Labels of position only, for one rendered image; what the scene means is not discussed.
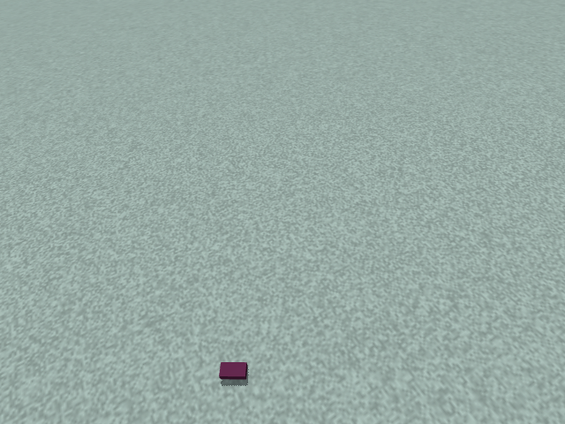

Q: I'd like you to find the small box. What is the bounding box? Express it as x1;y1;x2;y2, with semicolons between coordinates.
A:
219;362;247;380

